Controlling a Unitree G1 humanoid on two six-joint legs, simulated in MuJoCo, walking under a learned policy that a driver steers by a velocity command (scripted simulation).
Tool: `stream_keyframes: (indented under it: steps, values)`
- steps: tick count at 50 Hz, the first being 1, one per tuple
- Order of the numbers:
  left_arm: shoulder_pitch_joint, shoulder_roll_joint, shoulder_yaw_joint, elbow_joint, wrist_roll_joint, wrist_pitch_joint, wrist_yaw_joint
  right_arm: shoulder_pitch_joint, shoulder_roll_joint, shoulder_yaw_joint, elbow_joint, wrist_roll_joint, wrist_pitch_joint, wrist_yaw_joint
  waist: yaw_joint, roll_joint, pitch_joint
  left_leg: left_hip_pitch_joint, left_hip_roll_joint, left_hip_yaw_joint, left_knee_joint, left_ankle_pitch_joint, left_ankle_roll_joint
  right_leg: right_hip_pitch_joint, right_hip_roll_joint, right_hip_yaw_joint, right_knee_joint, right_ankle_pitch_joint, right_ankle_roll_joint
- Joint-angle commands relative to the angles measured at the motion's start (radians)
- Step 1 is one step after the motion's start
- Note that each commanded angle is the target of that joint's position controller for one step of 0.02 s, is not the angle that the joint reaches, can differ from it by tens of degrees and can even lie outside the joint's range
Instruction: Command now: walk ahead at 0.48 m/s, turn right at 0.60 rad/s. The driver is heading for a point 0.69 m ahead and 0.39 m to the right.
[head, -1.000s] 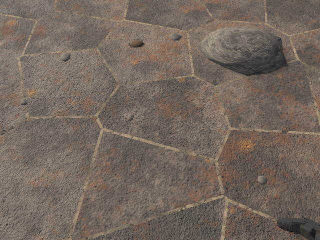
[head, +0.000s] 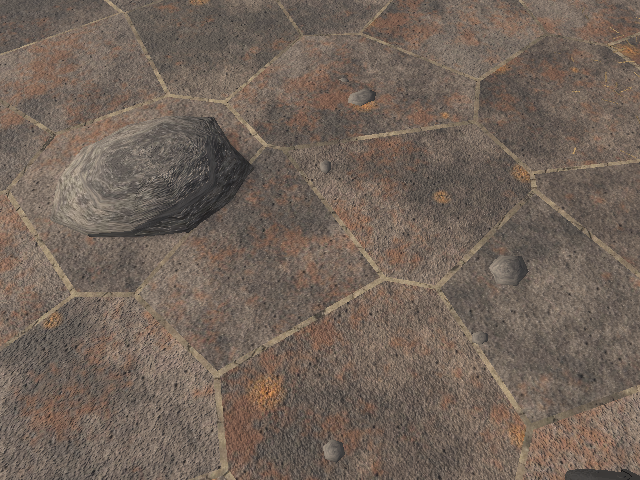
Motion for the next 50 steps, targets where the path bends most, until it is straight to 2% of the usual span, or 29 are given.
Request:
stream_keyframes:
  steps: [1,3,5,8,11,13,15,17,18,19,20,21,22,23,24,25,26,28,31,35,40,43,44,45,46,47,48,49,50]
  values:
    - [-0.056,0.119,0.035,-0.108,0.008,-0.017,-0.007,0.112,-0.095,-0.029,-0.005,-0.016,0.003,-0.016,-0.068,0.128,-0.064,0.326,0.304,-0.338,-0.279,-0.017,0.171,-0.337,-0.130,0.013,0.069,0.105,-0.004]
    - [-0.058,0.072,0.026,-0.117,0.000,-0.001,-0.014,0.099,-0.096,-0.032,0.009,-0.006,-0.008,-0.017,-0.050,0.141,-0.034,0.261,0.298,-0.250,-0.335,0.024,0.186,-0.319,-0.148,-0.009,0.020,0.109,-0.005]
    - [-0.107,0.051,0.018,-0.145,0.007,0.008,-0.017,0.098,-0.123,-0.041,0.024,0.003,-0.017,-0.018,-0.046,0.115,0.003,0.237,0.317,-0.190,-0.373,0.085,0.204,-0.362,-0.160,-0.017,-0.056,0.141,0.003]
    - [-0.156,0.047,0.011,-0.162,0.014,0.002,-0.032,0.095,-0.155,-0.050,0.032,0.003,-0.013,-0.019,-0.052,0.095,0.007,0.263,0.301,-0.069,-0.385,0.170,0.194,-0.373,-0.160,-0.037,-0.196,0.305,0.009]
    - [-0.257,0.040,0.003,-0.183,0.013,-0.011,-0.056,0.114,-0.176,-0.051,0.039,0.009,-0.002,-0.022,-0.091,0.080,0.028,0.281,0.268,0.045,-0.373,0.212,0.156,-0.319,-0.132,-0.100,-0.380,0.446,-0.002]
    - [-0.317,0.043,0.002,-0.208,0.010,-0.011,-0.068,0.152,-0.200,-0.056,0.050,0.018,0.009,-0.023,-0.112,0.078,0.042,0.332,0.283,0.075,-0.364,0.216,0.138,-0.307,-0.118,-0.131,-0.455,0.453,-0.015]
    - [-0.349,0.059,0.008,-0.232,0.010,-0.008,-0.077,0.176,-0.225,-0.063,0.059,0.031,0.023,-0.023,-0.111,0.084,0.053,0.401,0.305,0.098,-0.326,0.289,0.121,-0.303,-0.099,-0.155,-0.507,0.396,-0.040]
    - [-0.304,0.100,0.029,-0.237,0.017,-0.003,-0.079,0.179,-0.258,-0.073,0.058,0.041,0.038,-0.028,-0.066,0.110,0.004,0.454,0.308,0.135,-0.185,0.597,0.100,-0.202,-0.033,-0.209,-0.529,0.292,-0.079]
    - [-0.196,0.134,0.051,-0.213,0.018,0.000,-0.077,0.171,-0.264,-0.073,0.055,0.045,0.048,-0.031,0.002,0.109,-0.058,0.441,0.290,0.165,-0.021,0.730,0.082,-0.058,0.017,-0.241,-0.561,0.283,-0.108]
    - [-0.017,0.192,0.086,-0.163,0.013,0.008,-0.064,0.178,-0.234,-0.061,0.050,0.040,0.052,-0.035,0.091,0.084,-0.149,0.326,0.254,0.190,0.213,0.715,0.049,0.205,0.062,-0.238,-0.592,0.322,-0.146]
    - [0.104,0.287,0.112,-0.140,0.003,0.019,-0.042,0.219,-0.139,-0.027,0.026,-0.010,0.048,-0.035,0.097,-0.125,-0.232,0.042,0.188,0.193,0.565,0.143,-0.001,0.489,-0.133,0.070,-0.600,0.360,-0.216]
    - [0.035,0.348,0.106,-0.185,0.002,0.002,-0.050,0.255,-0.073,0.003,-0.037,-0.007,0.017,-0.023,-0.003,-0.292,-0.387,-0.304,-0.012,-0.005,0.867,-0.441,-0.039,0.712,-0.331,0.674,-0.808,0.052,-0.416]
    - [0.038,0.246,0.078,-0.197,0.010,-0.017,-0.063,0.132,-0.185,-0.020,-0.045,0.031,-0.011,-0.011,0.075,-0.116,-0.367,-0.410,0.040,-0.143,0.911,-0.379,-0.018,0.691,-0.334,0.673,-0.898,-0.007,-0.362]
    - [0.013,0.204,0.062,-0.182,0.021,-0.031,-0.064,0.088,-0.190,-0.019,-0.058,0.055,-0.025,-0.004,0.059,-0.086,-0.235,-0.443,0.078,-0.125,0.862,-0.291,0.005,0.577,-0.311,0.529,-0.896,0.063,-0.322]
    - [-0.049,0.173,0.051,-0.182,0.023,-0.038,-0.063,0.093,-0.168,-0.012,-0.044,0.039,-0.028,-0.011,0.010,0.013,-0.158,-0.386,0.127,-0.124,0.771,-0.213,0.007,0.426,-0.274,0.410,-0.887,0.195,-0.290]
    - [-0.108,0.138,0.039,-0.188,0.030,-0.040,-0.059,0.104,-0.171,-0.016,-0.030,0.017,-0.021,-0.016,-0.026,0.011,-0.125,-0.313,0.161,-0.125,0.688,-0.169,0.001,0.312,-0.242,0.313,-0.889,0.322,-0.271]
    - [-0.141,0.125,0.031,-0.198,0.041,-0.042,-0.053,0.126,-0.171,-0.018,-0.019,0.014,-0.009,-0.013,-0.052,-0.013,-0.110,-0.249,0.178,-0.126,0.661,-0.141,-0.005,0.236,-0.220,0.264,-0.909,0.396,-0.264]
    - [-0.146,0.127,0.028,-0.184,0.041,-0.051,-0.046,0.146,-0.145,-0.014,-0.003,0.006,0.011,-0.012,-0.066,-0.012,-0.101,-0.207,0.174,-0.104,0.599,-0.106,-0.028,0.168,-0.203,0.194,-0.943,0.508,-0.272]
    - [-0.111,0.145,0.032,-0.149,0.036,-0.059,-0.032,0.065,-0.111,-0.002,-0.024,-0.004,0.026,-0.016,-0.046,0.000,-0.044,-0.251,0.168,-0.092,0.436,0.041,-0.065,0.140,-0.179,0.101,-0.986,0.546,-0.263]
    - [-0.070,0.152,0.031,-0.107,0.030,-0.057,-0.024,-0.053,-0.085,0.010,-0.047,0.005,0.018,-0.005,0.005,-0.020,0.000,-0.211,0.125,-0.072,0.169,0.283,-0.071,0.144,-0.140,0.021,-0.996,0.446,-0.211]
    - [0.002,0.164,0.038,-0.045,0.021,-0.047,-0.025,-0.144,-0.100,0.010,-0.084,0.015,0.004,0.020,0.037,-0.032,0.047,-0.243,0.096,-0.077,0.035,0.249,-0.024,0.274,-0.211,0.060,-0.945,0.433,-0.201]
    - [0.000,0.172,0.044,-0.026,0.020,-0.031,-0.018,-0.096,-0.122,0.001,-0.081,0.013,-0.003,0.028,0.003,-0.063,0.028,-0.188,0.075,-0.059,-0.001,0.130,0.022,0.356,-0.242,0.078,-0.873,0.576,-0.172]
    - [-0.018,0.178,0.044,-0.027,0.020,-0.026,-0.017,-0.033,-0.140,-0.010,-0.067,0.011,-0.005,0.025,-0.036,-0.071,-0.011,-0.091,0.045,-0.028,-0.018,0.104,0.043,0.361,-0.223,0.060,-0.799,0.735,-0.155]
    - [-0.026,0.163,0.036,-0.029,0.025,-0.021,-0.015,0.096,-0.175,-0.030,-0.030,0.007,-0.006,0.018,-0.100,-0.057,-0.101,0.096,0.024,-0.006,-0.023,0.129,0.074,0.331,-0.170,0.018,-0.642,0.863,-0.129]
    - [-0.018,0.123,0.016,-0.047,0.042,-0.019,-0.011,0.267,-0.234,-0.045,-0.003,-0.002,-0.005,0.010,-0.167,0.017,-0.255,0.393,0.165,-0.154,0.025,0.179,0.135,0.167,-0.111,-0.025,-0.367,0.688,-0.090]
    - [0.131,0.023,-0.011,-0.058,0.027,-0.036,-0.018,0.354,-0.312,-0.067,0.026,-0.008,0.002,0.012,-0.109,0.312,-0.396,0.756,0.396,-0.644,-0.072,-0.067,0.305,-0.237,0.068,-0.064,0.017,0.073,-0.003]
    - [0.084,0.096,-0.002,-0.042,0.011,-0.051,-0.020,0.361,-0.212,-0.042,0.027,0.017,0.003,0.016,-0.155,0.265,-0.392,0.774,0.411,-0.808,-0.203,-0.281,0.298,-0.372,0.065,0.062,0.137,-0.120,-0.005]
    - [-0.023,0.153,0.016,-0.065,-0.014,-0.056,-0.023,0.297,-0.170,-0.029,0.019,0.015,0.005,0.009,-0.162,0.184,-0.228,0.652,0.391,-0.649,-0.219,-0.307,0.244,-0.446,0.013,0.056,0.167,-0.050,-0.014]
    - [-0.088,0.151,0.012,-0.083,-0.008,-0.059,-0.020,0.231,-0.150,-0.021,0.006,0.003,0.009,0.003,-0.137,0.103,-0.149,0.518,0.358,-0.522,-0.229,-0.223,0.211,-0.425,-0.041,0.016,0.128,0.034,-0.018]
